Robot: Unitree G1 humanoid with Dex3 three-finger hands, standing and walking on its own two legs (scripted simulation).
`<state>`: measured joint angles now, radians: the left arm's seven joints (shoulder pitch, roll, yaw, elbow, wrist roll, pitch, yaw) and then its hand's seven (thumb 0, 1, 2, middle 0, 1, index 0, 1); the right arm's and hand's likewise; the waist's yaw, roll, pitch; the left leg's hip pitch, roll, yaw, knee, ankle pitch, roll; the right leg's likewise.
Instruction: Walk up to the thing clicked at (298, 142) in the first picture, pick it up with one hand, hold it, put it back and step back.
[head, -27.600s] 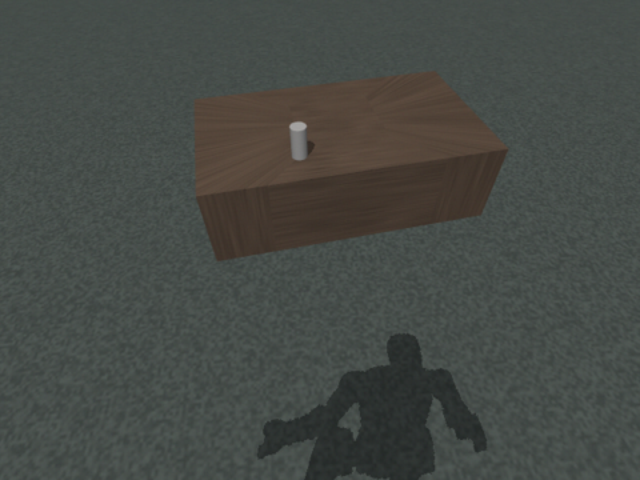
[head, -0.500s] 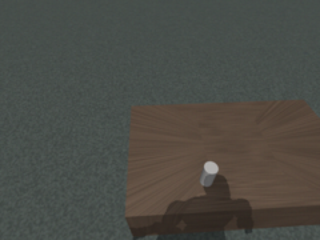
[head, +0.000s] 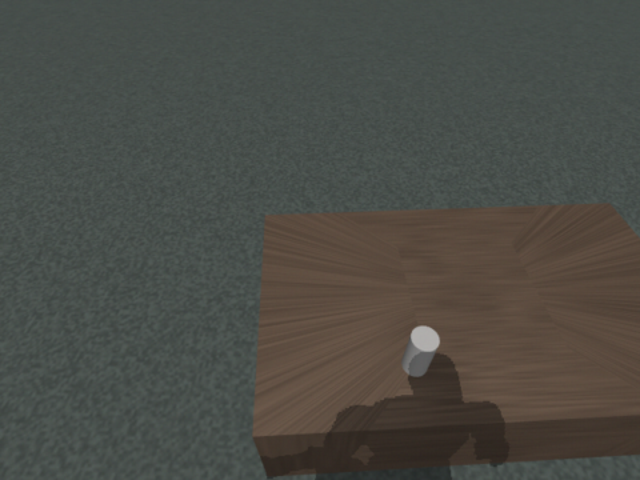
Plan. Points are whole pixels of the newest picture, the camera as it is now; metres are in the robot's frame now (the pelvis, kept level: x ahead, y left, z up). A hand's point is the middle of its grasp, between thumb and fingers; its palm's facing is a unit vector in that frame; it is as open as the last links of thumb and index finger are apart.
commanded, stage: stand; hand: right
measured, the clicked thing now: (419, 352) +0.47 -0.22 -0.36
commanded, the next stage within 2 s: step back in 0.78 s
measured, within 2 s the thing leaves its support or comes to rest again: neither
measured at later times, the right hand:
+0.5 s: hand out of the picture +0.07 -0.25 -0.16, palm faces -0.02 +0.93 -0.35, open 7.4 cm
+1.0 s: hand out of the picture +0.08 -0.28 -0.16, palm faces -0.02 +0.93 -0.37, open 7.4 cm
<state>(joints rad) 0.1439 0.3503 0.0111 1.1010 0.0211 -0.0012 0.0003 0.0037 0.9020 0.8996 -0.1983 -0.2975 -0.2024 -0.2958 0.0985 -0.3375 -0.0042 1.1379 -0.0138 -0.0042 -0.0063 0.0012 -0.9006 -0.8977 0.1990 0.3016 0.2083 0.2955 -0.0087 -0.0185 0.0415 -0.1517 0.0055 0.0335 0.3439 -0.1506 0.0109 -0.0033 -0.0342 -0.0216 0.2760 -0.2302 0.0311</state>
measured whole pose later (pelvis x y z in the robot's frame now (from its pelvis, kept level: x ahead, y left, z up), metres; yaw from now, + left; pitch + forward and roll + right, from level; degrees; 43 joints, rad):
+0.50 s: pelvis +0.00 +0.00 +0.00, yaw +0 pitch -2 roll +0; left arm 0.16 0.35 0.01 1.11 0.02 0.00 0.00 0.00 0.90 0.90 -0.20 -0.30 -0.20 -0.30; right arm 0.11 -0.34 0.00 1.14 -0.01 0.00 0.00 0.00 -0.90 -0.90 0.20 0.30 0.21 0.30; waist -0.01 -0.02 0.05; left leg -0.16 0.00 0.03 0.34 -0.15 0.01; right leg -0.01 -0.04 -0.03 0.29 -0.24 0.03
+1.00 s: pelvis -0.04 -0.02 -0.01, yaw +1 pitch -1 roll +0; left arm 0.08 0.39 0.06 0.99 0.00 0.04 0.01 0.00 0.90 0.90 -0.20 -0.30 -0.20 -0.30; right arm 0.04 -0.37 -0.05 1.00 0.00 0.05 0.01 0.00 -0.90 -0.90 0.20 0.30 0.21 0.30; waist -0.01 -0.01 0.17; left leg -0.31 0.02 0.01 0.51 -0.17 0.00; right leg -0.24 0.00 -0.01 0.66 -0.39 -0.03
